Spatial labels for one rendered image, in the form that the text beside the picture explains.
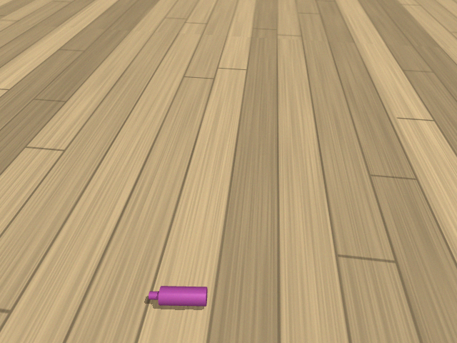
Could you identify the bottle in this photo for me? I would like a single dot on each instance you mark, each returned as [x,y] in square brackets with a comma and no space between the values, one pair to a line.
[180,296]

